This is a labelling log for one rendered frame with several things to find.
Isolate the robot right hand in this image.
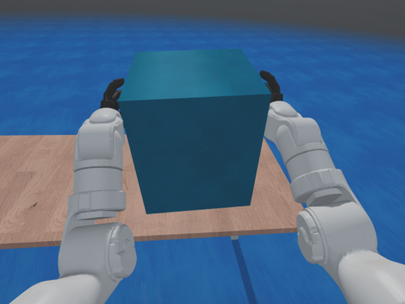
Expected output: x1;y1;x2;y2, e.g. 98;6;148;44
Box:
259;70;283;103

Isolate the carton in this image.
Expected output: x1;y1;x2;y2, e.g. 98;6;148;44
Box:
118;49;272;214

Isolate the robot right upper arm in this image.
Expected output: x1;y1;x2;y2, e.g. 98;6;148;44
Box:
296;200;405;304

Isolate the left robot forearm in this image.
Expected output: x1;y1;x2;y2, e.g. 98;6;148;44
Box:
58;108;126;274

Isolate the table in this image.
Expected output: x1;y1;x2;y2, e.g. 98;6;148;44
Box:
0;134;304;250

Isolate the robot left hand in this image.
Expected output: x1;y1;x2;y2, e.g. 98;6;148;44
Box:
100;78;124;128

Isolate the robot left upper arm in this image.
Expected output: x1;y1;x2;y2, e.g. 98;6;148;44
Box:
9;222;137;304

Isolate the right robot forearm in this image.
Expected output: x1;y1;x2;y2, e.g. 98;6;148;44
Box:
264;101;377;244

